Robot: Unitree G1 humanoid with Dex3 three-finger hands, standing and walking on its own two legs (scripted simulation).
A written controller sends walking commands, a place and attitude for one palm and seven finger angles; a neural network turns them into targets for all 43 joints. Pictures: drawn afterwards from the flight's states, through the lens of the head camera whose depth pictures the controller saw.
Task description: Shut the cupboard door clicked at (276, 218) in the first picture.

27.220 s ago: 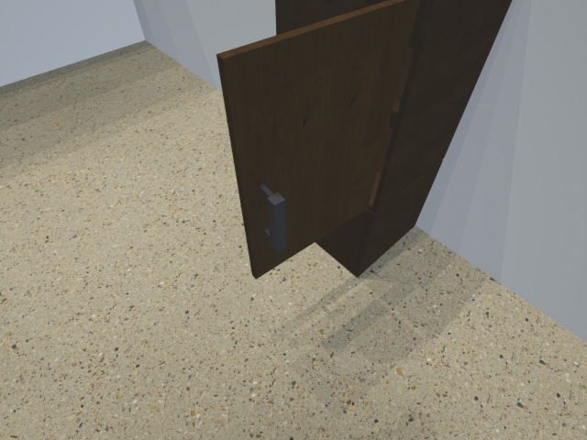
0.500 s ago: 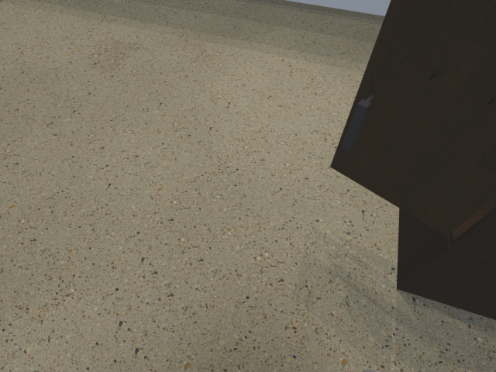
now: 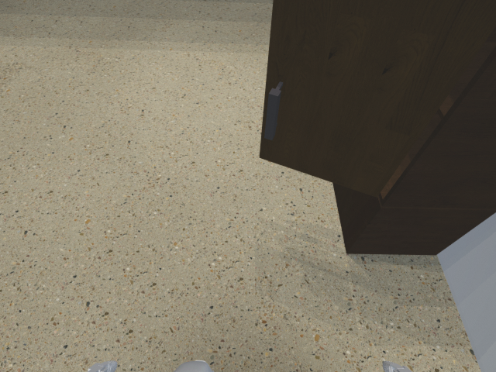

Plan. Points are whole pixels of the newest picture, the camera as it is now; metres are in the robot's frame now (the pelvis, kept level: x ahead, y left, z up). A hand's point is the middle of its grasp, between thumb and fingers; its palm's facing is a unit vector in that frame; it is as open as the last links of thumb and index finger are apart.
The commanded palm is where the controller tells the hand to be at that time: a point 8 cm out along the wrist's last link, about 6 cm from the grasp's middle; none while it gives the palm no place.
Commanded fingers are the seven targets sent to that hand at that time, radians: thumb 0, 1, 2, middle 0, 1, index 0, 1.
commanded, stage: turn to face it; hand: left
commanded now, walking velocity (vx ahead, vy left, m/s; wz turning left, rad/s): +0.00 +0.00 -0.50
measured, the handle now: (274, 111) +0.76 -0.02 -0.09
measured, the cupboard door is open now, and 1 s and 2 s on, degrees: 68 68 68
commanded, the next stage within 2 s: take the last steps up to it in 0.40 s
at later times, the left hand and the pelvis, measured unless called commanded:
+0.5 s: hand (170, 360) +0.15 +0.15 -0.15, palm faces -0.25 -0.94 -0.25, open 7.4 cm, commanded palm none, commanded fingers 0.00 0.90 0.90 -0.20 -0.30 -0.20 -0.30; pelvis +0.01 -0.01 +0.00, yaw -13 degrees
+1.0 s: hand (207, 318) +0.23 +0.10 -0.17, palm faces -0.33 -0.93 -0.19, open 7.4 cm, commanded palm none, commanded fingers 0.00 0.90 0.90 -0.20 -0.30 -0.20 -0.30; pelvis +0.10 -0.05 -0.01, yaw -19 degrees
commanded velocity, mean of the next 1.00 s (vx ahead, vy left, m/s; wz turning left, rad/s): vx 0.15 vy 0.00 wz -0.19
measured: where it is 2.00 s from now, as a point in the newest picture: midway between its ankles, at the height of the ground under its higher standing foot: (270, 360)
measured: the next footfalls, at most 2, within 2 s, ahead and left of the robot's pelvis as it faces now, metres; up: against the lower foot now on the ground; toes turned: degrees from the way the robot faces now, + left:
left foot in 0.02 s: +0.06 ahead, +0.14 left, +0.00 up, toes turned +0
right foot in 0.34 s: +0.01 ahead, -0.13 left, +0.00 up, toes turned -13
